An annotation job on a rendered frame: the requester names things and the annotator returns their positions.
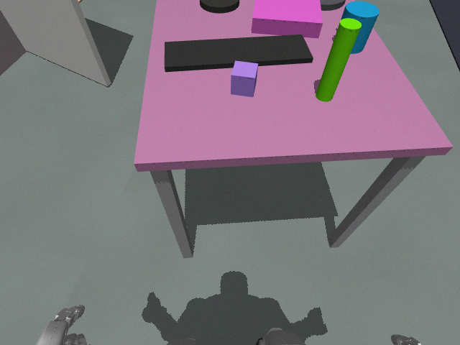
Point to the table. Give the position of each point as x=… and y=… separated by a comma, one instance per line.
x=190, y=119

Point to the left robot hand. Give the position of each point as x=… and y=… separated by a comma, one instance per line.
x=55, y=332

